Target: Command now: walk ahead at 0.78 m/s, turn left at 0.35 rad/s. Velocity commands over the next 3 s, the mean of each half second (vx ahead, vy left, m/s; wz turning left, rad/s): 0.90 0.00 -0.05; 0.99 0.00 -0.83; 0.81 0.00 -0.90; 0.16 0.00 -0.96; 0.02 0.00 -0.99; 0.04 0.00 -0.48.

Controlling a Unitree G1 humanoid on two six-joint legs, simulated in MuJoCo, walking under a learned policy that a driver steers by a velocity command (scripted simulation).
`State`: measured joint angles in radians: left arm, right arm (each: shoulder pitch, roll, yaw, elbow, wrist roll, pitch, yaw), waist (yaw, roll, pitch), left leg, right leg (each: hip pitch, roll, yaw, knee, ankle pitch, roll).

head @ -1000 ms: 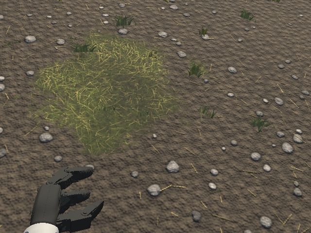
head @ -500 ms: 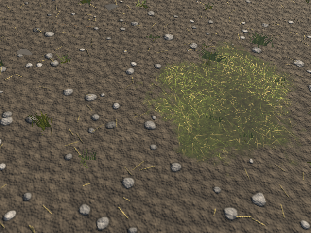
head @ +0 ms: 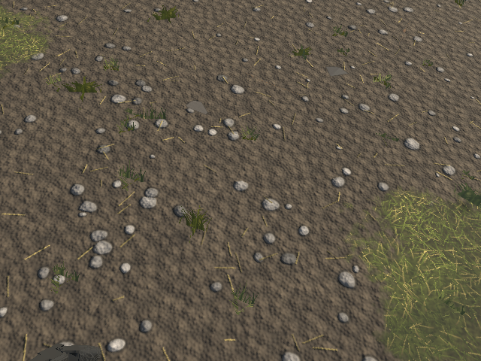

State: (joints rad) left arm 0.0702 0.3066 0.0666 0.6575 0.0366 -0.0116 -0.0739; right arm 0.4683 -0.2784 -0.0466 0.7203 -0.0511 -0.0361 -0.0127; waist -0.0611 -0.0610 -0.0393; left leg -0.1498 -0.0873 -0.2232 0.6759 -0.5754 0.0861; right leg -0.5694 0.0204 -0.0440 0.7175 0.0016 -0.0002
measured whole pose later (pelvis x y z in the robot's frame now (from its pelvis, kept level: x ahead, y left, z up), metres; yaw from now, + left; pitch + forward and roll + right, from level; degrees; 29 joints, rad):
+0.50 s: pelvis +0.40 -0.03 -0.11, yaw -4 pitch +3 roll +1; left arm 0.68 0.16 0.03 0.99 -0.01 -0.09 -0.02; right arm -0.16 -0.20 0.05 0.62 -0.03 -0.08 0.04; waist 0.16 0.01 0.03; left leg -0.65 -0.02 0.01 0.59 -0.05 0.06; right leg 0.21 0.06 0.15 0.26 -0.44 -0.10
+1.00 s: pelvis +0.86 -0.14 -0.14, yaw -30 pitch +0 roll +2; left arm 0.06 0.30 0.04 0.67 0.02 -0.02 -0.06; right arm 0.46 -0.24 -0.03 0.92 -0.04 -0.07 -0.02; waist -0.01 -0.02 0.04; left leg 0.08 0.05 0.21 0.97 -0.33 -0.03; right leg -0.55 0.09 -0.14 0.74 -0.23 -0.21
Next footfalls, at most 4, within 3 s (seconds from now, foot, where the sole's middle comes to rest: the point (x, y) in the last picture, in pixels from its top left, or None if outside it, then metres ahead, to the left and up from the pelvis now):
0.14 right None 0.18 -0.11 -0.87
0.52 left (192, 328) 0.63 0.07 -0.87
0.98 right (273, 229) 0.99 -0.22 -0.87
1.38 left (299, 143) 1.43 -0.37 -0.87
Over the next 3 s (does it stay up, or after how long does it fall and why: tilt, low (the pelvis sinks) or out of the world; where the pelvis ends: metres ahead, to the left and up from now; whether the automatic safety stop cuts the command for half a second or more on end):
stays up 1.36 -0.53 -0.09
